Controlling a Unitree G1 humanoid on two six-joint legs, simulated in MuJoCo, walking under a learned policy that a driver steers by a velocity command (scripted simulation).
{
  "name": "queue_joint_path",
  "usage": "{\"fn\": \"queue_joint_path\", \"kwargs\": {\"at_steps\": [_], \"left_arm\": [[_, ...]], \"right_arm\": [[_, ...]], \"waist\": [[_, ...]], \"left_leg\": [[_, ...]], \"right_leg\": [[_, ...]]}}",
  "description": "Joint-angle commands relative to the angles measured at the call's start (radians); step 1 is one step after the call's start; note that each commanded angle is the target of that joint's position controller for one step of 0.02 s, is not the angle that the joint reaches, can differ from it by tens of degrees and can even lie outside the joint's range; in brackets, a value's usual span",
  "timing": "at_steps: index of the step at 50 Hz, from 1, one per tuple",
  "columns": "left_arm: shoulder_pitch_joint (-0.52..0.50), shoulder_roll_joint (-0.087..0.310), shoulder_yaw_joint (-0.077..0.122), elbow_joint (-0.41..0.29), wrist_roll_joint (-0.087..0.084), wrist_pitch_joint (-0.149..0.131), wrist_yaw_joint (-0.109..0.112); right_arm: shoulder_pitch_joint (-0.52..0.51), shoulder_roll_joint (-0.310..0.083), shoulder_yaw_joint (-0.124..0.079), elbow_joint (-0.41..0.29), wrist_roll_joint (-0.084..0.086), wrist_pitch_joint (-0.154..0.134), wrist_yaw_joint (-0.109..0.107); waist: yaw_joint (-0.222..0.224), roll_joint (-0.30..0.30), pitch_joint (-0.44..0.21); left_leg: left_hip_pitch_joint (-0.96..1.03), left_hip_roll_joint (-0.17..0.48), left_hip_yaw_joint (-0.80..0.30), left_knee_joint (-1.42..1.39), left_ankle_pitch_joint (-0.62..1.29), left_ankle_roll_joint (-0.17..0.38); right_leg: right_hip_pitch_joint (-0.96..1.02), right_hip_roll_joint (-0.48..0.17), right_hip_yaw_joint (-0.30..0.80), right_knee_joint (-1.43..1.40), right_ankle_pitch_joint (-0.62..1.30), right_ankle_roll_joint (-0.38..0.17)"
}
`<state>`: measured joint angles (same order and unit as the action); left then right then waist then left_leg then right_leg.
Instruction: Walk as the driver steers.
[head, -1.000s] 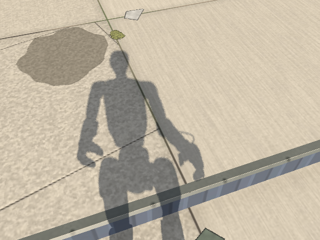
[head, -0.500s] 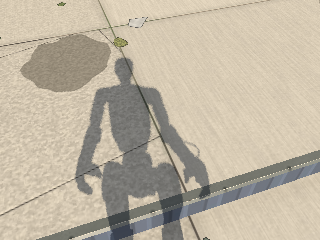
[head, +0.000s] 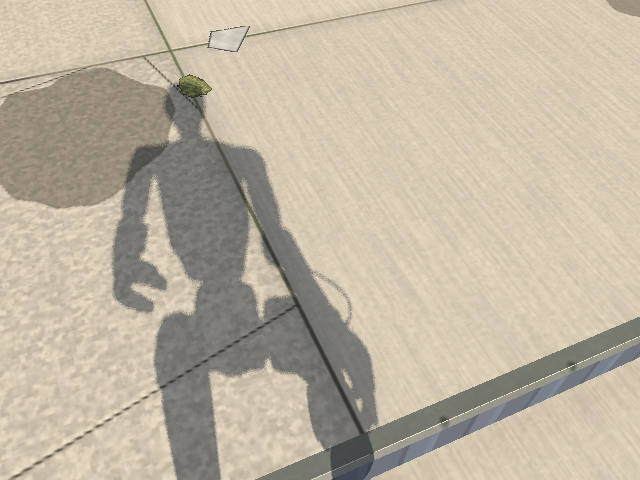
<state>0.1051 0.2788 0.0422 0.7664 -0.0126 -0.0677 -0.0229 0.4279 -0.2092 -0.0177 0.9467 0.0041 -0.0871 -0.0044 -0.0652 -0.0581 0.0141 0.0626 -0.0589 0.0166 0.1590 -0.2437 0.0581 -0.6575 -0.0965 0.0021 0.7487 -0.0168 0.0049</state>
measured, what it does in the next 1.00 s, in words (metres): climbs: right foot, then left foot 0.12 m higher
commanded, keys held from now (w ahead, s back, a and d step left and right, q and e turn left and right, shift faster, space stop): w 0.58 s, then w+e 0.42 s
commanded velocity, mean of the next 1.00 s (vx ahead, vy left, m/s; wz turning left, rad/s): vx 0.49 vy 0.00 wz -0.13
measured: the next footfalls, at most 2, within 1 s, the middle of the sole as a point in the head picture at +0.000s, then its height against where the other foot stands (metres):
right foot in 0.16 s outside the picture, level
left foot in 0.72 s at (247, 411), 0.12 m higher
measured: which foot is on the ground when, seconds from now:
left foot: down 0.00-0.16, up 0.18-0.70, down 0.72-1.00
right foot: up 0.00-0.14, down 0.16-0.72, up 0.74-1.00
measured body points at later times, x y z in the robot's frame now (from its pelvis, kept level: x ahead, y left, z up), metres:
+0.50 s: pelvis +0.27 -0.03 +0.00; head +0.28 -0.04 +0.45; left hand +0.19 +0.19 -0.15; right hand +0.41 -0.26 -0.13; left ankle +0.32 +0.10 -0.45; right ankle +0.22 -0.11 -0.74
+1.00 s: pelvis +0.56 +0.03 +0.11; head +0.55 +0.04 +0.56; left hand +0.76 +0.24 +0.01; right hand +0.52 -0.20 -0.03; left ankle +0.55 +0.10 -0.62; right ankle +0.60 -0.12 -0.50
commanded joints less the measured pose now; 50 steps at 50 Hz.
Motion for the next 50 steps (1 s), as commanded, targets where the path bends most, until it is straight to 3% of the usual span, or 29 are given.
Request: {"fn": "queue_joint_path", "kwargs": {"at_steps": [1,2,3,4,5,6,7,8,9,10,12,13,14,16,17,18,19,21,26,27,28,34,36,37,38,39,41,43,50], "left_arm": [[-0.197,0.027,-0.006,-0.123,-0.011,-0.031,-0.004],[-0.185,0.006,-0.016,-0.108,0.071,0.006,-0.017],[-0.199,0.035,-0.003,-0.132,-0.009,-0.016,-0.01],[-0.132,0.027,-0.011,-0.098,0.066,0.014,-0.009],[-0.113,0.08,0.012,-0.113,-0.011,-0.009,-0.003],[0.007,0.07,0.003,-0.052,0.068,0.007,0.003],[0.154,0.141,0.045,-0.03,-0.006,-0.013,0.009],[0.341,0.193,0.062,0.024,-0.017,-0.011,0.019],[0.37,0.281,0.074,0.051,0.006,-0.01,0.016],[0.358,0.181,0.054,0.05,0.011,-0.009,0.012],[0.183,0.102,0.028,0.033,0.006,-0.013,0.008],[0.159,0.07,0.019,0.056,0.063,-0.006,0.013],[0.114,0.051,0.011,0.029,0.033,-0.021,0.004],[0.147,0.042,0.006,0.074,0.015,-0.027,-0.008],[0.218,0.046,0.009,0.124,0.031,-0.029,-0.001],[0.279,0.052,0.012,0.154,0.041,-0.032,0.002],[0.271,0.024,-0.002,0.16,0.028,-0.02,-0.001],[0.338,-0.011,-0.027,0.2,0.015,0.004,0.003],[0.426,-0.017,-0.058,0.255,0.028,0.045,0.036],[0.445,0.053,-0.035,0.28,0.051,0.0,0.029],[0.453,0.054,-0.035,0.279,0.027,-0.018,0.044],[0.447,0.066,-0.026,0.276,0.029,-0.013,0.043],[0.371,0.103,-0.002,0.247,0.022,-0.028,0.02],[0.438,-0.045,-0.016,0.169,-0.008,-0.044,-0.002],[0.402,-0.023,0.005,0.164,0.034,-0.045,-0.024],[0.365,-0.092,-0.009,0.179,-0.024,-0.042,-0.027],[0.201,-0.06,-0.008,0.076,-0.014,-0.006,-0.001],[0.249,-0.048,0.003,0.057,-0.019,0.038,0.022],[0.1,-0.022,0.01,-0.029,-0.012,0.051,0.002]], "right_arm": [[0.023,-0.203,-0.04,-0.037,0.006,-0.006,-0.018],[0.047,-0.143,-0.023,0.004,-0.026,-0.008,0.0],[0.038,-0.207,-0.044,-0.025,0.011,-0.008,-0.01],[0.022,-0.152,-0.027,0.01,-0.034,-0.006,-0.001],[-0.003,-0.214,-0.049,-0.027,0.022,-0.003,-0.01],[-0.026,-0.182,-0.037,-0.001,-0.041,0.0,-0.006],[-0.051,-0.229,-0.052,-0.034,0.018,0.012,-0.015],[-0.085,-0.223,-0.042,-0.06,0.004,0.017,-0.019],[0.097,-0.048,0.0,-0.062,-0.014,0.002,-0.001],[0.086,-0.121,-0.01,-0.023,0.011,-0.018,0.01],[-0.09,-0.176,-0.029,-0.082,0.042,-0.036,0.014],[-0.098,-0.121,-0.017,-0.076,-0.054,-0.011,0.018],[-0.101,-0.151,-0.036,-0.084,0.019,-0.013,0.007],[-0.061,-0.116,-0.031,-0.076,0.03,0.003,0.003],[-0.079,-0.068,-0.013,-0.091,-0.081,0.035,0.024],[-0.099,-0.034,-0.01,-0.104,-0.083,0.053,0.03],[-0.06,-0.029,-0.014,-0.073,0.034,0.053,0.009],[-0.158,-0.005,0.007,-0.124,0.056,0.055,-0.001],[-0.401,0.079,0.087,-0.304,0.018,0.003,0.018],[-0.604,0.04,0.069,-0.399,-0.072,0.045,0.004],[-0.622,0.022,0.069,-0.427,-0.078,0.072,0.005],[-0.268,0.016,0.046,-0.322,-0.017,0.074,0.008],[0.001,-0.101,-0.008,-0.267,-0.035,0.042,-0.002],[0.091,-0.248,-0.055,-0.226,-0.057,0.032,-0.002],[0.054,-0.259,-0.07,-0.207,-0.022,0.055,-0.002],[-0.076,-0.185,-0.038,-0.234,-0.017,0.024,-0.004],[-0.176,0.004,0.008,-0.165,-0.006,-0.012,0.027],[-0.203,0.089,0.026,-0.089,-0.04,-0.031,0.043],[-0.157,-0.03,-0.003,-0.039,-0.04,-0.032,-0.016]], "waist": [[-0.014,0.124,0.101],[0.004,0.149,0.111],[-0.003,0.167,0.095],[0.05,0.182,0.08],[0.068,0.187,0.028],[0.12,0.179,-0.004],[0.205,0.161,-0.131],[0.285,0.084,-0.27],[0.141,-0.241,-0.375],[0.188,-0.143,-0.382],[0.138,0.005,-0.079],[0.069,0.091,0.019],[0.074,0.001,-0.001],[0.047,-0.019,-0.01],[0.017,0.055,0.025],[0.032,0.002,0.022],[0.047,-0.089,0.018],[0.062,-0.064,0.078],[0.077,0.068,0.127],[0.088,0.122,0.131],[0.105,0.105,0.125],[-0.01,-0.095,-0.125],[-0.165,-0.12,-0.292],[-0.098,0.248,-0.408],[-0.083,0.252,-0.42],[-0.053,0.208,-0.296],[0.02,0.042,-0.063],[0.096,0.103,-0.011],[0.105,0.118,0.02]], "left_leg": [[-0.078,0.242,-0.103,-0.064,0.353,0.115],[-0.104,0.206,-0.065,-0.051,0.492,0.102],[-0.066,0.268,-0.103,-0.027,0.483,0.108],[-0.026,0.242,-0.056,0.029,0.632,0.089],[-0.001,0.29,-0.097,0.084,0.748,0.09],[0.037,0.244,-0.044,0.213,0.901,0.062],[-0.033,0.25,-0.073,0.381,0.952,0.062],[-0.209,0.2,-0.051,0.65,0.687,0.036],[-0.613,-0.003,-0.028,1.032,-0.197,-0.032],[-0.724,0.015,-0.168,1.197,-0.328,-0.019],[-0.818,0.117,-0.105,1.247,-0.151,-0.009],[-0.715,0.135,-0.078,1.145,-0.041,0.003],[-0.706,0.169,-0.092,1.194,-0.041,-0.012],[-0.748,0.187,-0.084,1.283,-0.028,-0.024],[-0.711,0.173,-0.025,1.243,0.004,-0.022],[-0.755,0.146,0.015,1.352,-0.007,-0.028],[-0.917,0.162,-0.019,1.564,-0.078,-0.058],[-1.285,0.181,-0.043,1.915,-0.194,-0.064],[-1.555,0.187,-0.027,1.862,-0.097,-0.064],[-1.374,0.154,0.107,1.7,-0.139,-0.03],[-1.193,0.166,0.136,1.516,-0.094,-0.024],[-0.628,0.011,0.187,0.965,-0.191,0.075],[-0.287,0.098,-0.088,0.748,-0.279,0.134],[-0.027,0.448,-0.725,0.381,-0.368,0.206],[-0.06,0.468,-1.064,0.093,-0.427,0.206],[-0.15,0.528,-0.974,0.079,-0.374,0.243],[-0.428,0.461,-0.555,0.18,-0.301,0.152],[-0.505,0.387,-0.289,0.168,-0.138,0.08],[-0.333,0.24,0.171,0.025,0.29,0.025]], "right_leg": [[0.018,0.047,-0.034,-0.173,0.081,-0.003],[0.097,0.075,-0.115,-0.177,0.07,-0.022],[0.097,0.06,-0.021,-0.183,0.062,-0.038],[0.134,0.078,-0.087,-0.176,-0.013,-0.065],[0.189,0.079,-0.017,-0.178,-0.027,-0.089],[0.262,0.128,-0.089,-0.195,-0.115,-0.111],[0.504,0.114,-0.034,-0.242,-0.014,-0.142],[0.808,0.0,0.086,-0.239,0.014,-0.168],[1.123,-0.273,0.562,-0.305,-0.094,-0.32],[1.074,-0.287,0.756,-0.447,-0.354,-0.353],[0.757,-0.219,0.505,-0.531,-0.414,-0.291],[0.536,-0.166,0.363,-0.551,-0.245,-0.242],[0.534,-0.14,0.335,-0.605,-0.231,-0.257],[0.511,-0.127,0.29,-0.625,-0.196,-0.272],[0.389,-0.097,0.192,-0.613,-0.103,-0.24],[0.387,-0.086,0.155,-0.603,-0.037,-0.253],[0.467,-0.115,0.199,-0.594,-0.086,-0.293],[0.535,-0.177,0.272,-0.568,-0.304,-0.303],[0.483,-0.124,0.173,-0.522,-0.311,-0.213],[0.335,-0.077,0.138,-0.629,-0.422,-0.192],[0.267,-0.075,0.154,-0.745,-0.307,-0.223],[0.702,-0.126,0.011,-0.426,1.098,-0.194],[0.603,-0.101,0.002,0.078,1.008,-0.147],[0.225,0.111,-0.002,0.489,0.007,-0.084],[0.087,0.168,0.146,0.759,-0.218,-0.087],[-0.038,0.18,0.254,0.976,-0.229,-0.066],[-0.102,0.054,0.105,1.007,-0.189,-0.1],[-0.051,0.023,0.124,0.985,-0.155,-0.138],[-0.109,0.041,0.051,0.474,0.076,-0.092]]}}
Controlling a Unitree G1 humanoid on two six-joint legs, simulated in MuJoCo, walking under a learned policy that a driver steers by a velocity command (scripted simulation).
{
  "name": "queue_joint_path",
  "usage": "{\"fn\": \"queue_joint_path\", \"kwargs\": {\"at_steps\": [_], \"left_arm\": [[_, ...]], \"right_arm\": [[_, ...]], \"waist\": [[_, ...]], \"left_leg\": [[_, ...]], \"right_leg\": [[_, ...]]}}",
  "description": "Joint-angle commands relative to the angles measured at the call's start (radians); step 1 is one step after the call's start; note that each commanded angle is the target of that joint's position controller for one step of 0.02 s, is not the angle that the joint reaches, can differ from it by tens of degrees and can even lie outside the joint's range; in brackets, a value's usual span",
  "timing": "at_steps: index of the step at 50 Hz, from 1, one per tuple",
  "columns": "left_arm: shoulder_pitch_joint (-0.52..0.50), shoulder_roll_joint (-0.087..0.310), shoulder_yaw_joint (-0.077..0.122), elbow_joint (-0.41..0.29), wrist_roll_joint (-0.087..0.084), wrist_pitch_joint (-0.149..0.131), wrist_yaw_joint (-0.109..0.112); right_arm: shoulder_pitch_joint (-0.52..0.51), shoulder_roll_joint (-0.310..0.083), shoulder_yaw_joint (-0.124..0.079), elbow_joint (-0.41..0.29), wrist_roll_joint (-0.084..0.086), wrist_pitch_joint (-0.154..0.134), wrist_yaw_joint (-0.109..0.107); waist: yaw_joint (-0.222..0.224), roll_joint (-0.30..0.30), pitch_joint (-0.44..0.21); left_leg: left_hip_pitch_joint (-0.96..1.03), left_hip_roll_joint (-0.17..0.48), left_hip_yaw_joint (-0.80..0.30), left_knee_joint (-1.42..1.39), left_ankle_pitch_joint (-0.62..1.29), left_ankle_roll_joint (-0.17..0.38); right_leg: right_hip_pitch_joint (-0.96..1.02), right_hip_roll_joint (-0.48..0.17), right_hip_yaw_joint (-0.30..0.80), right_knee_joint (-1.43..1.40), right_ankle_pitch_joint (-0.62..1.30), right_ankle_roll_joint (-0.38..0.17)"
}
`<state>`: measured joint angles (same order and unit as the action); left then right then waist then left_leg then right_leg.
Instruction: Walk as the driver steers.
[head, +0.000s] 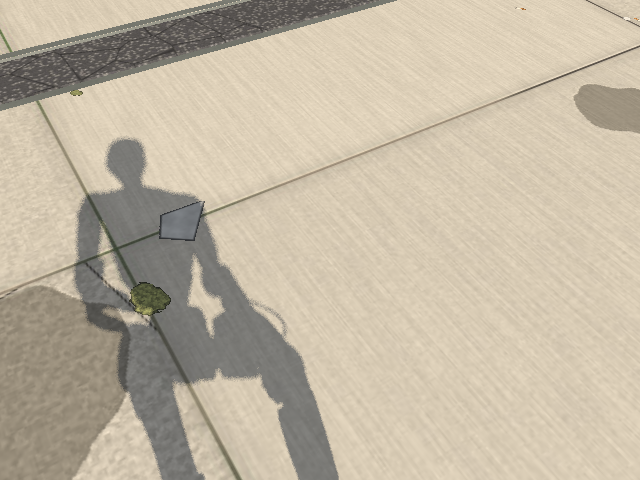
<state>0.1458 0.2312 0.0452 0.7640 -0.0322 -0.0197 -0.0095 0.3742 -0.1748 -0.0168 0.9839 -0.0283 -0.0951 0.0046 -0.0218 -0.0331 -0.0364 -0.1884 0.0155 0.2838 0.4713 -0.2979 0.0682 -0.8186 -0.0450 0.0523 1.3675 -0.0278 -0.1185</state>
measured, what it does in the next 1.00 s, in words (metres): walks ahead, turning right: right foot, then left foot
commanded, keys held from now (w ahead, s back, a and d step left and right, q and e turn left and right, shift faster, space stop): w+e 0.94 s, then w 0.06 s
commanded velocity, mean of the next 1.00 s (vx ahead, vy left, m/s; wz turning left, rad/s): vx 0.50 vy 0.00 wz -0.57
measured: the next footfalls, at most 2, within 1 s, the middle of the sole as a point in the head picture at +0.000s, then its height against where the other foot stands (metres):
right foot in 0.32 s outside the picture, level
left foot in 0.78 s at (330, 428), level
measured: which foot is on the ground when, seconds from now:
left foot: down 0.00-0.30, up 0.32-0.76, down 0.78-1.00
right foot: up 0.00-0.30, down 0.32-0.78, up 0.80-1.00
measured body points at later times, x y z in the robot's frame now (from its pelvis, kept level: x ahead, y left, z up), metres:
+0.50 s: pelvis +0.28 -0.05 +0.00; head +0.30 -0.06 +0.45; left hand +0.43 +0.19 -0.11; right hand +0.37 -0.36 -0.08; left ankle +0.30 +0.12 -0.64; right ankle +0.27 -0.11 -0.74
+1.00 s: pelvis +0.56 -0.09 +0.01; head +0.58 -0.10 +0.45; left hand +0.84 +0.05 -0.09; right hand +0.48 -0.37 -0.10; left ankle +0.63 +0.00 -0.74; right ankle +0.50 -0.22 -0.65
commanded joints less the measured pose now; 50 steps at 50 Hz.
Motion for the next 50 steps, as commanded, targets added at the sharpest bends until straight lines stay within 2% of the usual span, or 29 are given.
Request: {"fn": "queue_joint_path", "kwargs": {"at_steps": [1,3,5,9,12,14,15,16,17,18,19,20,21,22,24,27,30,33,36,38,39,40,41,42,43,44,45,47,50], "left_arm": [[0.046,0.03,0.009,-0.032,0.006,0.003,-0.016],[-0.037,0.023,0.005,-0.061,0.003,0.003,-0.031],[-0.13,0.013,0.001,-0.094,0.001,0.0,-0.047],[-0.228,0.014,0.003,-0.14,-0.002,-0.004,-0.074],[-0.202,0.048,0.021,-0.157,-0.005,-0.004,-0.077],[-0.055,0.113,0.054,-0.136,-0.011,0.002,-0.07],[0.086,0.173,0.087,-0.103,-0.011,0.002,-0.059],[0.229,0.233,0.118,-0.063,-0.001,0.009,-0.037],[0.222,0.322,0.128,-0.064,0.01,0.004,-0.021],[0.23,0.271,0.107,-0.092,0.03,-0.02,-0.024],[0.211,0.197,0.088,-0.084,0.028,-0.037,-0.027],[0.155,0.153,0.075,-0.088,0.017,-0.05,-0.028],[0.096,0.128,0.064,-0.097,0.009,-0.055,-0.028],[0.064,0.107,0.055,-0.112,0.014,-0.059,-0.023],[0.066,0.123,0.056,-0.121,0.017,-0.063,-0.016],[0.113,0.179,0.07,-0.111,0.019,-0.059,0.006],[0.177,0.187,0.073,-0.095,0.008,-0.046,0.017],[0.233,0.187,0.073,-0.081,0.001,-0.037,0.017],[0.224,0.181,0.076,-0.088,0.001,-0.026,0.027],[0.185,0.146,0.067,-0.111,0.01,-0.025,0.027],[0.171,0.087,0.043,-0.142,0.028,-0.03,0.023],[0.336,0.026,0.025,-0.162,-0.001,-0.038,0.023],[0.341,0.128,0.037,-0.137,-0.016,-0.036,0.026],[0.228,0.18,0.051,-0.15,-0.01,-0.029,0.025],[0.158,0.179,0.052,-0.167,0.005,-0.025,0.025],[0.111,0.168,0.055,-0.186,0.019,-0.026,0.022],[0.116,0.15,0.057,-0.191,0.013,-0.022,0.015],[0.133,0.112,0.05,-0.187,0.003,-0.007,0.011],[0.077,0.075,0.032,-0.201,0.017,-0.002,0.013]], "right_arm": [[-0.091,-0.094,-0.009,-0.081,-0.004,-0.025,-0.037],[-0.066,-0.155,-0.024,-0.092,0.007,-0.022,-0.055],[-0.013,-0.183,-0.036,-0.095,0.016,-0.015,-0.063],[0.03,-0.207,-0.058,-0.101,0.027,0.015,-0.051],[0.001,-0.253,-0.075,-0.12,0.04,0.034,-0.044],[-0.026,-0.297,-0.092,-0.137,0.053,0.047,-0.044],[-0.055,-0.306,-0.096,-0.147,0.063,0.049,-0.042],[-0.062,-0.29,-0.093,-0.161,0.055,0.038,-0.04],[-0.042,-0.122,-0.05,-0.223,0.018,0.007,-0.03],[-0.099,-0.158,-0.045,-0.27,0.044,-0.047,-0.016],[-0.216,-0.195,-0.054,-0.307,0.076,-0.073,-0.006],[-0.215,-0.198,-0.049,-0.311,0.072,-0.083,-0.009],[-0.192,-0.204,-0.055,-0.297,0.053,-0.08,-0.016],[-0.159,-0.221,-0.065,-0.295,0.039,-0.065,-0.017],[-0.153,-0.218,-0.071,-0.31,0.02,-0.038,-0.016],[-0.265,-0.158,-0.046,-0.354,0.007,-0.02,-0.021],[-0.394,-0.127,-0.03,-0.379,0.018,-0.024,-0.011],[-0.457,-0.156,-0.041,-0.405,0.04,-0.03,0.002],[-0.434,-0.202,-0.066,-0.41,0.042,-0.046,0.014],[-0.264,-0.244,-0.094,-0.373,0.03,-0.056,0.01],[-0.094,-0.301,-0.109,-0.361,0.01,-0.057,0.002],[-0.006,-0.367,-0.124,-0.322,-0.003,-0.047,0.007],[-0.014,-0.281,-0.108,-0.334,0.018,-0.04,0.009],[-0.061,-0.212,-0.09,-0.347,0.024,-0.029,-0.001],[-0.109,-0.193,-0.08,-0.347,0.018,-0.018,-0.004],[-0.14,-0.178,-0.075,-0.337,0.013,-0.012,-0.005],[-0.157,-0.165,-0.069,-0.33,0.007,-0.013,-0.007],[-0.168,-0.162,-0.071,-0.306,0.018,-0.022,-0.006],[-0.133,-0.21,-0.086,-0.259,0.02,-0.032,-0.001]], "waist": [[0.053,0.092,0.06],[0.02,0.07,0.065],[-0.03,0.07,0.085],[-0.069,0.07,0.132],[-0.022,0.128,0.095],[0.066,0.182,0.019],[0.147,0.166,-0.047],[0.208,0.104,-0.106],[0.102,-0.157,-0.13],[0.121,-0.09,-0.305],[0.143,-0.031,-0.179],[0.091,0.03,-0.093],[0.043,0.074,-0.045],[0.011,0.07,-0.028],[-0.014,0.066,-0.008],[0.008,0.028,0.033],[0.074,-0.035,0.031],[0.104,-0.07,0.021],[0.07,-0.101,0.013],[-0.023,-0.111,-0.07],[-0.095,-0.018,-0.224],[-0.023,0.361,-0.363],[-0.046,0.301,-0.318],[-0.075,0.194,-0.179],[-0.058,0.113,-0.092],[-0.037,0.099,-0.029],[-0.008,0.123,-0.002],[0.014,0.152,0.018],[0.012,0.111,0.033]], "left_leg": [[-0.031,0.17,-0.086,-0.295,0.345,0.023],[0.055,0.193,-0.072,-0.316,0.344,0.022],[0.16,0.241,-0.071,-0.327,0.36,0.027],[0.348,0.298,-0.041,-0.262,0.535,0.042],[0.353,0.29,0.006,-0.126,0.992,0.051],[0.34,0.289,0.01,0.081,1.198,0.053],[0.27,0.258,0.019,0.268,1.131,0.031],[0.031,0.213,-0.001,0.528,0.818,-0.01],[-0.463,0.011,-0.056,0.898,-0.187,-0.073],[-0.587,-0.064,-0.342,1.069,-0.282,-0.072],[-0.683,0.0,-0.394,1.037,-0.172,-0.048],[-0.655,0.047,-0.394,0.936,-0.083,-0.037],[-0.599,0.079,-0.389,0.849,-0.035,-0.049],[-0.538,0.102,-0.394,0.787,0.0,-0.064],[-0.493,0.11,-0.374,0.696,0.025,-0.102],[-0.464,0.09,-0.327,0.474,0.131,-0.138],[-0.36,0.022,-0.299,0.201,0.335,-0.139],[-0.324,-0.012,-0.318,0.09,0.363,-0.132],[-0.282,-0.016,-0.346,0.019,0.271,-0.09],[-0.038,0.002,-0.339,-0.021,0.256,-0.031],[0.24,0.172,-0.495,0.015,0.219,0.037],[0.573,0.404,-0.993,-0.09,0.026,0.211],[0.56,0.427,-1.115,-0.145,-0.23,0.21],[0.434,0.381,-0.944,-0.161,-0.236,0.165],[0.287,0.337,-0.793,-0.169,-0.104,0.136],[0.167,0.293,-0.693,-0.188,0.015,0.127],[0.09,0.261,-0.61,-0.214,0.078,0.116],[0.023,0.239,-0.508,-0.263,0.135,0.119],[0.016,0.258,-0.439,-0.301,0.241,0.152]], "right_leg": [[0.04,-0.014,-0.008,-0.214,0.101,0.049],[0.036,-0.028,-0.05,-0.381,0.124,0.063],[0.02,-0.038,-0.08,-0.508,0.1,0.067],[-0.023,-0.035,-0.131,-0.645,-0.014,0.044],[0.162,0.044,-0.225,-0.689,-0.13,0.002],[0.35,0.1,-0.24,-0.711,-0.224,-0.044],[0.554,0.131,-0.226,-0.823,-0.172,-0.08],[0.848,0.085,-0.092,-0.865,-0.139,-0.12],[1.153,-0.182,0.419,-0.884,-0.171,-0.283],[1.224,-0.302,0.815,-1.072,-0.318,-0.393],[1.148,-0.275,0.675,-1.118,-0.241,-0.323],[1.01,-0.228,0.518,-1.108,-0.138,-0.274],[0.885,-0.178,0.418,-1.112,-0.053,-0.233],[0.799,-0.139,0.345,-1.124,0.019,-0.214],[0.695,-0.114,0.299,-1.141,0.104,-0.21],[0.555,-0.065,0.208,-1.141,0.16,-0.183],[0.512,-0.004,0.161,-1.099,0.07,-0.122],[0.577,-0.038,0.236,-1.048,-0.015,-0.104],[0.672,-0.082,0.338,-0.956,-0.052,-0.075],[0.641,-0.021,0.309,-0.78,0.066,-0.023],[0.507,0.036,0.233,-0.499,-0.064,0.02],[0.144,0.166,0.126,-0.158,-0.558,0.089],[0.002,0.084,0.148,0.003,-0.537,0.102],[-0.04,0.05,0.12,0.048,-0.437,0.111],[-0.003,0.013,0.084,0.026,-0.36,0.112],[0.028,-0.014,0.079,-0.021,-0.318,0.109],[0.079,-0.04,0.08,-0.055,-0.299,0.104],[0.12,-0.055,0.054,-0.123,-0.299,0.106],[0.107,-0.06,0.055,-0.281,-0.246,0.114]]}}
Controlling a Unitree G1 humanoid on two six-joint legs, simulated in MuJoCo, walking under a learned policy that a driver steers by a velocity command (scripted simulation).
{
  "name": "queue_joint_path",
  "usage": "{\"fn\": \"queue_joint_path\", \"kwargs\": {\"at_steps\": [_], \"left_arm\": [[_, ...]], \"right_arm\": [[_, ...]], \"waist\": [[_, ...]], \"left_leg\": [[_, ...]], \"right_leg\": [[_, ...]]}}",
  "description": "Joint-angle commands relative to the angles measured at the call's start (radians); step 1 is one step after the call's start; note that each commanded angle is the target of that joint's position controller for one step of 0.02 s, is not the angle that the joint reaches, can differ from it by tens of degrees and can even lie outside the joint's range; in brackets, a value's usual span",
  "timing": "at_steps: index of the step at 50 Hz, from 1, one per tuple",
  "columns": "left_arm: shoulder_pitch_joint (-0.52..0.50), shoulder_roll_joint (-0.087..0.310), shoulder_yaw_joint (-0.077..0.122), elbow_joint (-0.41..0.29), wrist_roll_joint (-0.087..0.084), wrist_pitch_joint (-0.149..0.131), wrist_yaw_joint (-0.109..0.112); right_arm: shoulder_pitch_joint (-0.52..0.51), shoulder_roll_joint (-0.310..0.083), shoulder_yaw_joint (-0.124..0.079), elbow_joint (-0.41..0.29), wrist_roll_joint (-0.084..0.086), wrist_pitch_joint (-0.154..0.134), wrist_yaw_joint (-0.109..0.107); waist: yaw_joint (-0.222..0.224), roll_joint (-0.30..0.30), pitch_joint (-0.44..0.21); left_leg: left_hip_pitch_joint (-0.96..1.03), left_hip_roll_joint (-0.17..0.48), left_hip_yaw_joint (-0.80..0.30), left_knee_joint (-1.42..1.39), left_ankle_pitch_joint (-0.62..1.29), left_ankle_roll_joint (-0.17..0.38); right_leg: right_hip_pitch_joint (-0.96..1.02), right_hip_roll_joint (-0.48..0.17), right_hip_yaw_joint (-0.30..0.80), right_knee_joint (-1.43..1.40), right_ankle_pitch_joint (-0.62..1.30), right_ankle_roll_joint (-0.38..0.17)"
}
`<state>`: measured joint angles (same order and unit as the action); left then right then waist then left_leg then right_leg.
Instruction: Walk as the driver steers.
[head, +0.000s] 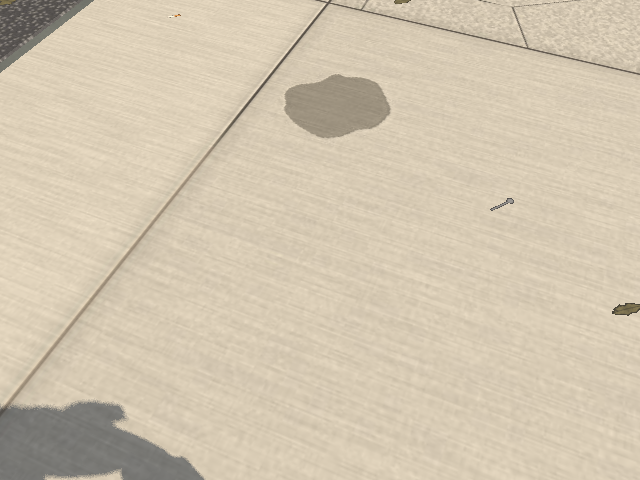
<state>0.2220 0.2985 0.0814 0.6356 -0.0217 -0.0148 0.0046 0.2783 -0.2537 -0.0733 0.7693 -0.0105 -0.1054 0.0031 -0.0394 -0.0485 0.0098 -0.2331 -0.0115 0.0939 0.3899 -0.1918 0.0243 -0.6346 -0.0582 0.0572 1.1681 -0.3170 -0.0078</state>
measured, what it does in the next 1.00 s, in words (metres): walks ahead: right foot, then left foot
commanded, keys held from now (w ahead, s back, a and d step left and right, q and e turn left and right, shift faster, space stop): w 0.36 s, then w+q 0.64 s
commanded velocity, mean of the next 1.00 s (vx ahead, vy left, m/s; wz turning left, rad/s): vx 0.50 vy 0.00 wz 0.14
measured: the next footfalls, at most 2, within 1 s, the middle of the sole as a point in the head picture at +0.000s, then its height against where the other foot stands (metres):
right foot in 0.26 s outside the picture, level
left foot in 0.80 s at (277, 434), level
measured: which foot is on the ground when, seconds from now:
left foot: down 0.00-0.28, up 0.30-0.78, down 0.80-1.00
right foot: up 0.00-0.24, down 0.26-0.78, up 0.80-1.00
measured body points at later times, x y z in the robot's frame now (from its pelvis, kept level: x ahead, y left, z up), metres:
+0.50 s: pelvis +0.25 -0.07 +0.01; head +0.27 -0.08 +0.46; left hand +0.34 +0.20 -0.10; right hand +0.38 -0.34 -0.11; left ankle +0.33 +0.10 -0.66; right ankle +0.23 -0.16 -0.74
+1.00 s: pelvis +0.53 +0.01 +0.00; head +0.57 +0.03 +0.45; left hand +0.64 +0.31 -0.10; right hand +0.69 -0.24 -0.11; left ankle +0.54 +0.08 -0.74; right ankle +0.59 -0.16 -0.66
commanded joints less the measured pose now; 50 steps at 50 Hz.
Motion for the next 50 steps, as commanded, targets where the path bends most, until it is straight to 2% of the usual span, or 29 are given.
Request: {"fn": "queue_joint_path", "kwargs": {"at_steps": [1,5,9,10,11,12,13,14,15,16,17,18,19,21,24,30,35,37,38,39,40,41,42,43,44,45,46,47,50], "left_arm": [[-0.012,0.001,-0.009,-0.07,0.009,-0.01,-0.004],[-0.131,-0.005,-0.022,-0.078,0.007,-0.031,-0.027],[-0.222,0.018,-0.02,-0.112,-0.002,-0.04,-0.042],[-0.215,0.028,-0.015,-0.113,0.001,-0.042,-0.043],[-0.162,0.042,-0.005,-0.101,0.006,-0.043,-0.042],[-0.046,0.079,0.018,-0.061,0.013,-0.042,-0.036],[0.118,0.139,0.046,-0.023,0.017,-0.037,-0.025],[0.225,0.261,0.067,-0.013,0.032,-0.034,-0.012],[0.256,0.225,0.053,-0.009,0.019,-0.04,-0.016],[0.202,0.169,0.033,-0.004,0.016,-0.046,-0.021],[0.144,0.127,0.019,-0.007,0.012,-0.048,-0.023],[0.08,0.095,0.009,-0.009,0.013,-0.049,-0.027],[0.035,0.063,0.0,-0.013,0.02,-0.054,-0.029],[0.008,0.059,0.002,0.0,0.026,-0.071,-0.028],[0.036,0.077,0.011,0.038,0.037,-0.092,-0.016],[0.081,0.111,0.021,0.09,0.028,-0.092,0.004],[0.12,0.137,0.034,0.135,0.01,-0.063,0.012],[0.099,0.166,0.042,0.131,0.008,-0.048,0.021],[0.09,0.179,0.045,0.128,0.008,-0.038,0.027],[0.083,0.173,0.04,0.124,0.007,-0.031,0.032],[0.11,0.136,0.022,0.103,0.026,-0.038,0.037],[0.216,-0.01,-0.026,0.055,0.051,-0.07,0.016],[0.098,0.083,-0.012,0.052,0.012,-0.109,-0.001],[0.009,0.116,-0.004,0.023,-0.019,-0.127,-0.008],[-0.02,0.104,-0.011,0.017,-0.004,-0.136,-0.002],[-0.034,0.109,-0.004,0.019,0.023,-0.135,0.006],[-0.016,0.115,0.003,0.017,0.03,-0.123,0.007],[-0.002,0.108,0.005,0.015,0.033,-0.11,0.007],[-0.024,0.069,-0.007,0.005,0.042,-0.085,0.011]], "right_arm": [[-0.036,-0.142,-0.032,-0.034,0.004,-0.021,0.002],[-0.026,-0.179,-0.036,-0.004,0.025,-0.005,0.002],[0.042,-0.219,-0.043,0.036,0.045,0.013,0.007],[0.044,-0.228,-0.044,0.045,0.049,0.02,0.006],[0.031,-0.235,-0.043,0.05,0.054,0.026,0.004],[0.042,-0.217,-0.034,0.059,0.054,0.029,0.003],[0.045,-0.175,-0.016,0.054,0.038,0.026,0.0],[0.078,-0.078,0.02,0.0,0.007,0.009,0.004],[0.072,-0.107,0.018,0.007,0.02,-0.014,0.006],[0.013,-0.169,-0.002,-0.01,0.049,-0.022,0.013],[-0.034,-0.164,0.001,-0.02,0.049,-0.022,0.014],[-0.052,-0.153,0.0,-0.016,0.029,-0.017,0.01],[-0.036,-0.149,-0.004,-0.009,0.024,-0.003,0.01],[0.004,-0.111,0.002,0.008,0.032,0.026,0.014],[-0.056,-0.092,0.004,-0.012,0.031,0.046,0.005],[-0.215,-0.06,0.017,-0.065,0.029,0.04,0.031],[-0.297,-0.066,0.019,-0.13,0.028,0.04,0.063],[-0.255,-0.095,0.004,-0.141,0.026,0.043,0.069],[-0.168,-0.124,-0.013,-0.127,0.026,0.047,0.068],[-0.013,-0.174,-0.042,-0.09,0.028,0.048,0.06],[0.139,-0.266,-0.074,-0.065,0.031,0.055,0.039],[0.118,-0.352,-0.081,-0.075,0.037,0.045,0.038],[0.166,-0.264,-0.06,-0.09,0.034,0.042,0.037],[0.128,-0.219,-0.049,-0.086,0.028,0.037,0.033],[0.063,-0.198,-0.042,-0.099,0.031,0.035,0.029],[-0.003,-0.168,-0.033,-0.115,0.028,0.038,0.027],[-0.037,-0.148,-0.024,-0.135,0.014,0.038,0.022],[-0.054,-0.145,-0.023,-0.143,0.011,0.038,0.02],[-0.041,-0.173,-0.031,-0.134,0.02,0.033,0.004]], "waist": [[0.029,0.119,-0.019],[-0.004,0.116,0.003],[-0.03,0.133,0.026],[-0.017,0.141,0.023],[0.027,0.144,-0.004],[0.083,0.126,-0.075],[0.158,0.094,-0.179],[0.15,-0.151,-0.288],[0.163,-0.177,-0.385],[0.153,-0.114,-0.257],[0.127,-0.083,-0.174],[0.093,-0.036,-0.114],[0.057,-0.047,-0.082],[0.019,-0.054,-0.067],[0.027,-0.014,-0.017],[0.087,-0.004,0.041],[0.109,-0.002,0.073],[0.072,-0.037,0.022],[0.023,-0.05,-0.036],[-0.06,-0.025,-0.118],[-0.112,0.097,-0.223],[0.011,0.337,-0.333],[-0.082,0.22,-0.411],[-0.088,0.18,-0.267],[-0.048,0.08,-0.185],[-0.008,0.054,-0.122],[0.03,0.074,-0.105],[0.049,0.087,-0.093],[0.059,0.083,-0.054]], "left_leg": [[0.07,0.283,-0.219,-0.224,0.151,0.197],[0.066,0.246,-0.106,-0.226,0.172,0.168],[0.158,0.29,-0.114,-0.188,0.181,0.15],[0.176,0.299,-0.111,-0.156,0.233,0.142],[0.171,0.288,-0.086,-0.083,0.364,0.126],[0.144,0.245,-0.035,0.067,0.514,0.1],[0.008,0.198,0.013,0.296,0.452,0.055],[-0.389,0.06,0.038,0.706,-0.022,-0.023],[-0.535,0.011,-0.132,0.891,-0.386,-0.024],[-0.628,0.071,-0.158,0.95,-0.329,-0.012],[-0.618,0.113,-0.138,0.913,-0.24,-0.002],[-0.573,0.141,-0.135,0.848,-0.172,-0.006],[-0.509,0.165,-0.147,0.798,-0.12,-0.011],[-0.443,0.167,-0.148,0.771,-0.051,-0.027],[-0.495,0.151,-0.189,0.666,0.062,-0.048],[-0.482,0.11,-0.148,0.35,0.299,-0.028],[-0.504,0.088,-0.089,0.24,0.165,0.028],[-0.394,0.031,-0.023,0.235,0.056,0.065],[-0.273,-0.013,0.009,0.228,0.021,0.088],[-0.048,-0.063,0.019,0.174,0.064,0.124],[0.268,0.072,-0.215,0.166,0.112,0.189],[0.597,0.318,-0.808,0.05,-0.061,0.396],[0.65,0.333,-0.921,-0.067,-0.156,0.386],[0.554,0.306,-0.772,-0.076,-0.094,0.337],[0.4,0.266,-0.658,-0.074,-0.001,0.305],[0.25,0.231,-0.569,-0.086,0.109,0.285],[0.152,0.208,-0.522,-0.11,0.185,0.282],[0.098,0.194,-0.502,-0.13,0.22,0.287],[-0.016,0.159,-0.409,-0.155,0.321,0.283]], "right_leg": [[-0.066,-0.049,0.047,-0.143,0.089,0.003],[0.028,-0.029,-0.025,-0.407,0.245,-0.005],[0.069,-0.004,-0.068,-0.55,0.187,-0.036],[0.103,0.011,-0.083,-0.584,0.158,-0.052],[0.205,0.042,-0.114,-0.639,0.169,-0.073],[0.391,0.078,-0.138,-0.684,0.193,-0.099],[0.649,0.015,-0.048,-0.66,0.214,-0.139],[0.98,-0.264,0.415,-0.715,0.149,-0.286],[1.016,-0.349,0.695,-0.843,0.106,-0.362],[0.928,-0.312,0.546,-0.843,0.107,-0.321],[0.802,-0.259,0.399,-0.847,0.151,-0.284],[0.673,-0.216,0.312,-0.878,0.205,-0.259],[0.579,-0.187,0.243,-0.915,0.249,-0.24],[0.489,-0.176,0.166,-0.98,0.291,-0.24],[0.474,-0.179,0.057,-1.024,0.348,-0.232],[0.545,-0.18,-0.104,-1.045,0.354,-0.172],[0.708,-0.227,-0.162,-0.959,0.478,-0.135],[0.736,-0.224,-0.198,-0.834,0.808,-0.107],[0.731,-0.208,-0.219,-0.704,0.965,-0.09],[0.658,-0.165,-0.252,-0.493,0.993,-0.059],[0.407,-0.12,-0.256,-0.175,0.68,-0.013],[-0.036,0.104,-0.128,0.169,-0.247,0.051],[-0.146,0.087,0.057,0.251,-0.254,0.028],[-0.216,0.043,0.05,0.234,-0.165,0.007],[-0.183,-0.004,0.043,0.152,-0.082,-0.003],[-0.117,-0.031,0.036,0.065,-0.04,0.003],[-0.043,-0.049,0.042,0.027,-0.016,0.008],[-0.012,-0.052,0.038,-0.011,-0.009,0.019],[0.007,-0.041,0.003,-0.159,0.061,0.059]]}}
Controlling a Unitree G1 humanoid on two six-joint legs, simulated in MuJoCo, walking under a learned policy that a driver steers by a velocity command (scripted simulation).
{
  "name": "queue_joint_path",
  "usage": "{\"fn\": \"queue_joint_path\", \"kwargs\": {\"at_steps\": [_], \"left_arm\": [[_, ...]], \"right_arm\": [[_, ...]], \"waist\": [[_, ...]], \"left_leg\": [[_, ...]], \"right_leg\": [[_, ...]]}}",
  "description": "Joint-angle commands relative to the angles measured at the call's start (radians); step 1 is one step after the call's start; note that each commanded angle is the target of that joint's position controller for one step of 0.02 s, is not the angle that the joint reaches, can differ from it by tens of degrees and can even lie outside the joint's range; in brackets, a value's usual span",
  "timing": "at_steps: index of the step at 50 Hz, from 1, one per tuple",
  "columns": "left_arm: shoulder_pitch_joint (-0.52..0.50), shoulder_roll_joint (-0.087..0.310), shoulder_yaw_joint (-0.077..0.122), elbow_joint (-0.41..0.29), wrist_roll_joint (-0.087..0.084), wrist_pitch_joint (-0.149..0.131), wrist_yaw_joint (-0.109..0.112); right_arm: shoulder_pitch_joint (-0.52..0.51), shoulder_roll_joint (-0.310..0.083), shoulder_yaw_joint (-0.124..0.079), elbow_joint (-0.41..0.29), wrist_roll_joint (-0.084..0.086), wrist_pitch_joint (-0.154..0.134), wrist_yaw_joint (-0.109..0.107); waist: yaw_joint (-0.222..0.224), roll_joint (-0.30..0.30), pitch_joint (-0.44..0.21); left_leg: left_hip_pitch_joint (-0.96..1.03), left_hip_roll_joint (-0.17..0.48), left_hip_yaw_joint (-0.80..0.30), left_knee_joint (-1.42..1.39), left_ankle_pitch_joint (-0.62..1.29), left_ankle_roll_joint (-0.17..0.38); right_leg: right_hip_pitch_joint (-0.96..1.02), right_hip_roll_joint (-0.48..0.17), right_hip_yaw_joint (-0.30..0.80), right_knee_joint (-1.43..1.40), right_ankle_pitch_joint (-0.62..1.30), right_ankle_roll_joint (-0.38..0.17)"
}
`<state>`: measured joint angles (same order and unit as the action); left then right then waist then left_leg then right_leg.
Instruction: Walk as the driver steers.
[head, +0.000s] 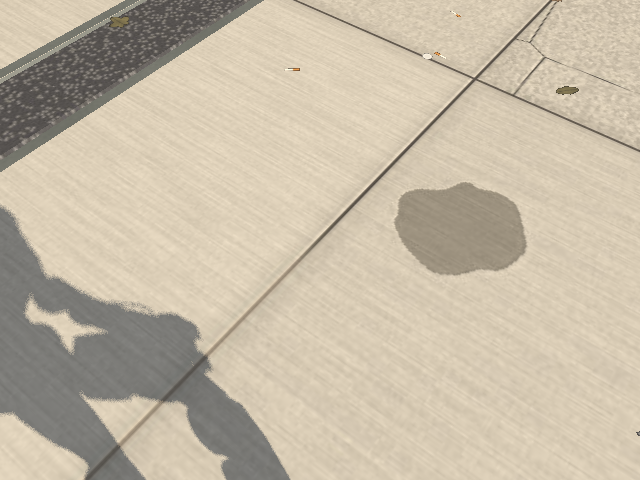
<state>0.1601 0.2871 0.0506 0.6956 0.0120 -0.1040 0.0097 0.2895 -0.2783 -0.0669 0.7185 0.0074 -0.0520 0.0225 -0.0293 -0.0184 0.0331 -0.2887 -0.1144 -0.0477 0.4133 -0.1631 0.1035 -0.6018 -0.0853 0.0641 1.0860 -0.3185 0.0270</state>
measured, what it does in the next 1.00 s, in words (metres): walks ahead, turning left: right foot, then left foot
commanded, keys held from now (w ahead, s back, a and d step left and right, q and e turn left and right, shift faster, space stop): w+q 0.54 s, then w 0.46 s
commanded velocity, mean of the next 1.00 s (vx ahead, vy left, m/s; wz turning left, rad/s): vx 0.50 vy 0.00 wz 0.43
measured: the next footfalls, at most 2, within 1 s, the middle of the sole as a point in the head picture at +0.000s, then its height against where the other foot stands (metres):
right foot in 0.26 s outside the picture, level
left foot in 0.78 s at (215, 453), level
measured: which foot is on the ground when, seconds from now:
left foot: down 0.00-0.26, up 0.28-0.76, down 0.78-1.00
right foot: up 0.00-0.24, down 0.26-0.78, up 0.80-1.00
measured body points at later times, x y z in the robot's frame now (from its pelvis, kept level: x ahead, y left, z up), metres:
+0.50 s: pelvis +0.27 -0.04 +0.00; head +0.30 -0.04 +0.45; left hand +0.27 +0.25 -0.10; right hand +0.50 -0.26 -0.10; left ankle +0.26 +0.11 -0.65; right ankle +0.30 -0.14 -0.74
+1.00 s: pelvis +0.50 +0.12 +0.00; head +0.52 +0.14 +0.45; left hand +0.49 +0.43 -0.11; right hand +0.70 -0.08 -0.10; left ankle +0.48 +0.20 -0.74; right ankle +0.60 -0.03 -0.66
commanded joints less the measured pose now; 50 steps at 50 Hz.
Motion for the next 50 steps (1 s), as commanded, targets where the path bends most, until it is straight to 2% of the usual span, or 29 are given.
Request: {"fn": "queue_joint_path", "kwargs": {"at_steps": [1,4,8,11,12,13,14,15,16,17,18,19,21,23,27,31,35,37,38,39,40,41,42,43,44,45,46,48,50], "left_arm": [[0.001,0.067,0.018,-0.065,0.01,0.006,0.006],[-0.114,0.04,0.004,-0.086,0.004,0.0,-0.003],[-0.204,0.071,0.012,-0.111,-0.016,-0.014,-0.021],[-0.164,0.107,0.032,-0.108,-0.022,-0.028,-0.029],[-0.095,0.118,0.043,-0.089,-0.021,-0.033,-0.026],[0.008,0.15,0.058,-0.073,-0.008,-0.039,-0.019],[0.164,0.209,0.073,-0.061,0.003,-0.037,-0.01],[0.22,0.264,0.086,-0.021,0.009,-0.023,-0.019],[0.183,0.161,0.066,-0.046,-0.011,-0.019,-0.021],[0.147,0.112,0.051,-0.052,-0.014,-0.011,-0.014],[0.106,0.099,0.043,-0.055,-0.005,-0.005,-0.013],[0.08,0.08,0.037,-0.045,-0.002,-0.001,-0.012],[0.065,0.066,0.032,-0.03,0.001,-0.006,-0.009],[0.072,0.083,0.038,-0.007,-0.006,-0.013,-0.01],[0.08,0.126,0.052,0.03,-0.003,-0.009,-0.006],[0.131,0.148,0.051,0.074,-0.017,0.003,-0.009],[0.187,0.185,0.059,0.123,-0.043,0.023,-0.014],[0.179,0.211,0.064,0.137,-0.051,0.034,-0.01],[0.166,0.214,0.061,0.142,-0.053,0.04,-0.006],[0.176,0.187,0.048,0.141,-0.043,0.04,0.0],[0.191,0.106,0.019,0.101,-0.007,0.03,-0.001],[0.27,0.046,-0.007,0.098,-0.01,0.007,-0.014],[0.173,0.146,0.021,0.095,-0.047,-0.005,-0.023],[0.097,0.151,0.022,0.065,-0.061,-0.013,-0.025],[0.072,0.135,0.02,0.068,-0.045,-0.014,-0.017],[0.077,0.133,0.025,0.072,-0.028,-0.008,-0.014],[0.109,0.122,0.025,0.082,-0.027,0.004,-0.016],[0.134,0.088,0.019,0.093,-0.025,0.024,-0.016],[0.079,0.077,0.016,0.075,-0.015,0.035,-0.011]], "right_arm": [[-0.041,-0.16,-0.041,-0.078,0.005,-0.019,-0.021],[-0.003,-0.166,-0.044,-0.064,0.016,-0.008,-0.032],[0.06,-0.167,-0.045,-0.043,0.023,0.006,-0.036],[0.052,-0.163,-0.047,-0.047,0.018,0.014,-0.04],[0.033,-0.147,-0.043,-0.055,0.017,0.016,-0.04],[0.024,-0.106,-0.029,-0.067,0.012,0.012,-0.037],[0.042,-0.044,-0.006,-0.088,-0.007,0.007,-0.035],[0.176,-0.026,0.003,-0.116,0.029,-0.001,-0.034],[0.153,-0.135,-0.017,-0.083,0.035,0.002,-0.038],[0.044,-0.175,-0.03,-0.097,0.025,0.008,-0.037],[-0.004,-0.158,-0.029,-0.108,0.014,0.013,-0.036],[-0.035,-0.144,-0.032,-0.122,0.007,0.013,-0.032],[-0.02,-0.107,-0.029,-0.126,0.021,0.021,-0.021],[-0.037,-0.078,-0.023,-0.137,0.019,0.029,-0.018],[-0.104,-0.063,-0.013,-0.153,0.015,0.03,-0.011],[-0.229,-0.025,0.007,-0.176,0.012,0.012,0.009],[-0.309,-0.043,0.005,-0.214,0.015,0.004,0.027],[-0.253,-0.077,-0.012,-0.208,0.006,0.004,0.028],[-0.129,-0.109,-0.032,-0.174,0.003,0.004,0.024],[0.025,-0.165,-0.061,-0.126,0.003,0.009,0.012],[0.172,-0.261,-0.083,-0.102,-0.005,0.017,-0.008],[0.157,-0.289,-0.073,-0.108,-0.003,0.009,-0.004],[0.137,-0.198,-0.051,-0.105,-0.001,0.001,0.003],[0.079,-0.169,-0.039,-0.099,0.001,-0.005,0.004],[0.016,-0.142,-0.031,-0.096,0.002,-0.009,0.005],[-0.027,-0.114,-0.022,-0.099,-0.004,-0.013,0.008],[-0.05,-0.095,-0.017,-0.1,-0.011,-0.019,0.009],[-0.056,-0.1,-0.02,-0.085,-0.007,-0.035,0.007],[-0.041,-0.118,-0.024,-0.063,-0.008,-0.044,0.0]], "waist": [[0.038,0.056,-0.066],[-0.011,0.086,-0.055],[-0.046,0.108,-0.052],[-0.011,0.144,-0.059],[0.031,0.149,-0.08],[0.083,0.13,-0.157],[0.133,-0.007,-0.299],[0.063,-0.359,-0.368],[0.09,-0.208,-0.271],[0.115,-0.115,-0.158],[0.099,-0.046,-0.1],[0.083,-0.044,-0.053],[0.054,-0.093,-0.036],[0.048,-0.084,-0.022],[0.058,-0.05,-0.016],[0.104,-0.032,0.017],[0.107,-0.046,0.05],[0.051,-0.078,0.002],[-0.027,-0.075,-0.072],[-0.095,-0.058,-0.164],[-0.124,0.119,-0.304],[-0.053,0.267,-0.45],[-0.093,0.153,-0.374],[-0.075,0.145,-0.22],[-0.037,0.08,-0.15],[-0.002,0.09,-0.104],[0.03,0.103,-0.099],[0.054,0.097,-0.089],[0.052,0.079,-0.049]], "left_leg": [[0.019,0.244,-0.242,-0.179,0.29,0.19],[-0.011,0.189,-0.197,-0.155,0.2,0.135],[0.061,0.218,-0.29,-0.094,0.092,0.115],[0.129,0.243,-0.38,-0.005,0.076,0.09],[0.119,0.22,-0.38,0.048,0.1,0.07],[0.07,0.172,-0.337,0.187,0.123,0.036],[-0.066,0.095,-0.231,0.477,-0.083,-0.008],[-0.411,0.004,-0.134,0.758,-0.451,-0.059],[-0.514,0.088,-0.154,0.875,-0.39,-0.076],[-0.533,0.117,-0.124,0.9,-0.291,-0.084],[-0.499,0.148,-0.1,0.884,-0.222,-0.09],[-0.484,0.173,-0.099,0.843,-0.179,-0.093],[-0.423,0.206,-0.077,0.798,-0.143,-0.096],[-0.438,0.216,-0.061,0.756,-0.119,-0.107],[-0.472,0.229,-0.048,0.588,0.027,-0.124],[-0.383,0.198,0.012,0.34,0.159,-0.102],[-0.35,0.17,0.054,0.205,0.067,-0.058],[-0.222,0.121,0.095,0.154,-0.007,-0.018],[-0.036,0.084,0.123,0.097,0.041,0.011],[0.228,0.082,0.098,0.104,0.091,0.037],[0.579,0.317,-0.241,0.126,0.112,0.125],[0.711,0.507,-0.696,-0.026,-0.005,0.263],[0.65,0.475,-0.622,-0.066,-0.06,0.225],[0.504,0.434,-0.455,-0.082,0.011,0.188],[0.368,0.386,-0.351,-0.101,0.086,0.159],[0.26,0.353,-0.279,-0.131,0.165,0.147],[0.195,0.333,-0.243,-0.168,0.185,0.144],[0.138,0.328,-0.197,-0.221,0.226,0.161],[0.118,0.323,-0.148,-0.254,0.259,0.164]], "right_leg": [[-0.023,-0.004,-0.011,-0.149,0.13,0.035],[0.05,0.045,-0.02,-0.392,0.34,0.042],[0.101,0.087,0.002,-0.545,0.37,0.033],[0.172,0.094,0.014,-0.605,0.261,-0.008],[0.27,0.096,-0.002,-0.647,0.264,-0.032],[0.454,0.037,0.036,-0.645,0.255,-0.074],[0.717,-0.15,0.224,-0.637,0.206,-0.138],[0.948,-0.339,0.699,-0.744,-0.049,-0.293],[0.885,-0.328,0.705,-0.783,-0.24,-0.27],[0.772,-0.284,0.535,-0.788,-0.192,-0.227],[0.66,-0.241,0.415,-0.804,-0.057,-0.208],[0.585,-0.205,0.329,-0.825,0.043,-0.204],[0.506,-0.163,0.203,-0.871,0.138,-0.195],[0.486,-0.166,0.126,-0.903,0.217,-0.211],[0.527,-0.172,-0.006,-0.921,0.356,-0.216],[0.531,-0.149,-0.105,-0.929,0.377,-0.198],[0.634,-0.201,-0.113,-0.897,0.46,-0.191],[0.672,-0.203,-0.141,-0.785,0.754,-0.171],[0.646,-0.177,-0.183,-0.638,0.892,-0.147],[0.516,-0.136,-0.218,-0.438,0.848,-0.112],[0.192,-0.051,-0.24,-0.071,0.405,-0.058],[-0.04,0.094,-0.068,0.18,-0.287,-0.03],[-0.137,0.042,0.021,0.251,-0.25,-0.037],[-0.179,0.003,-0.006,0.226,-0.162,-0.048],[-0.146,-0.035,-0.015,0.162,-0.078,-0.048],[-0.095,-0.058,-0.014,0.109,-0.023,-0.042],[-0.035,-0.072,-0.004,0.087,0.019,-0.037],[-0.007,-0.073,-0.012,0.041,0.061,-0.018],[-0.053,-0.073,-0.012,-0.043,0.137,0.002]]}}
